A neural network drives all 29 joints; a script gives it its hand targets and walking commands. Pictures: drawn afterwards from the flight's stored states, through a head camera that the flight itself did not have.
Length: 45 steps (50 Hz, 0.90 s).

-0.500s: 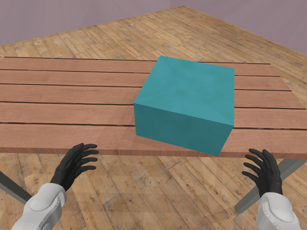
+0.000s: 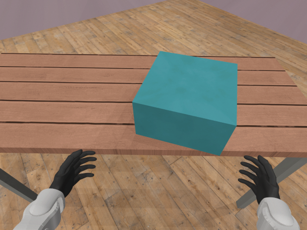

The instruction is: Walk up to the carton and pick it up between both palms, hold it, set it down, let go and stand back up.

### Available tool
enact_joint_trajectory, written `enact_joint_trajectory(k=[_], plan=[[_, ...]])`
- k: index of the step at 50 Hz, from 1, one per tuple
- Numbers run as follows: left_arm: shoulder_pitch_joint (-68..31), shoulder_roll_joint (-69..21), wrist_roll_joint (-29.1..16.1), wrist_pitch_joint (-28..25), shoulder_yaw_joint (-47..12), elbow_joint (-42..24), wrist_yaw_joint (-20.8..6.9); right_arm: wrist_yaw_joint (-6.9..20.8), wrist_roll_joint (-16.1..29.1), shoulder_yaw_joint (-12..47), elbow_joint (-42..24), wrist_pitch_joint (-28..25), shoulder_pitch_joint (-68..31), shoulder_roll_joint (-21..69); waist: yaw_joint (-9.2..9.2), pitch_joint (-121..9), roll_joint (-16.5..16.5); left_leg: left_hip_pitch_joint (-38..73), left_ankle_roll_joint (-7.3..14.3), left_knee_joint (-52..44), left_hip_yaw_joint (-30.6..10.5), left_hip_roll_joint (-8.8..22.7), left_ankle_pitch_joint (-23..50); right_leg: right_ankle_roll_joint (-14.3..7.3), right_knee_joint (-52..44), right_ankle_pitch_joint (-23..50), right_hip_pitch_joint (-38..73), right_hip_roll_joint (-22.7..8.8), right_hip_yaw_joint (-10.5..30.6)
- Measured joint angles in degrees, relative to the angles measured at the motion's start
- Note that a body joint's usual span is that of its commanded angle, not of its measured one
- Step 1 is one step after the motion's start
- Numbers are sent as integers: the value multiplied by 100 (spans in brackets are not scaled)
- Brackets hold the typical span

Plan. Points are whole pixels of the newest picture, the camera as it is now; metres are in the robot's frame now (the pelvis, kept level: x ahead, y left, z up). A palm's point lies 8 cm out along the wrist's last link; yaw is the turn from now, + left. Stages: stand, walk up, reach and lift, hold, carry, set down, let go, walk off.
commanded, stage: set down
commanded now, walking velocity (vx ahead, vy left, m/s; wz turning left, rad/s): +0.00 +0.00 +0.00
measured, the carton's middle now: (187, 98) +0.51 -0.07 +0.05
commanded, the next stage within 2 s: let go in 1.88 s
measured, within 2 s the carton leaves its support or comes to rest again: neither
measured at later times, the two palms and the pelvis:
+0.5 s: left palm (65, 191) +0.21 +0.25 +0.01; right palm (260, 199) +0.21 -0.22 +0.01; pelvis +0.02 +0.00 +0.00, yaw +0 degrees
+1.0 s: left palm (71, 207) +0.19 +0.24 -0.03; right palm (257, 213) +0.18 -0.23 -0.03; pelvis +0.02 +0.00 +0.00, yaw +0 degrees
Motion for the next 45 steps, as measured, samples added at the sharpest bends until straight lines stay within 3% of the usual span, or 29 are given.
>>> enact_joint_trajectory(k=[11, 19, 45], plan=[[83, 0, 0, 44, 0, 80, 24, 189, 0, 0, 272, -82, 168, -10, 0, 25, 1, 0, 0, 0, 0, 0, -94, -7, 0, -105, 0, 1, 1], [338, -10, 42, 8, 1, 239, 109, 371, -1, -1, 626, -458, 259, -49, 0, 100, 1, 0, 0, 0, 0, 0, -148, -13, 0, -160, 0, 2, 2], [412, -454, 464, -647, -268, 1772, 498, 1090, 0, 0, 2532, -1645, 255, -165, 0, -33, 6, 0, -3, 0, 0, 0, -160, -24, 0, -173, 0, 2, 2]])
